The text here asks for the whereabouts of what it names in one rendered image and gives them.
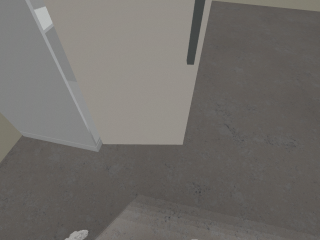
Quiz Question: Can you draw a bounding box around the handle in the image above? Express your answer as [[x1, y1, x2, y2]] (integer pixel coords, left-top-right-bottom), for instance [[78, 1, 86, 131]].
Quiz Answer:
[[186, 0, 206, 65]]

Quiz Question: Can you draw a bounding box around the fridge door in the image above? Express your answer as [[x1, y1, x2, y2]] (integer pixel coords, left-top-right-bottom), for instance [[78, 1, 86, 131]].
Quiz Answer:
[[43, 0, 212, 145]]

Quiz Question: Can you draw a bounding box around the left robot hand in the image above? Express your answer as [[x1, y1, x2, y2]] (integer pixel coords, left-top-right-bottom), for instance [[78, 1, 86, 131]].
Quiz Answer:
[[65, 230, 88, 240]]

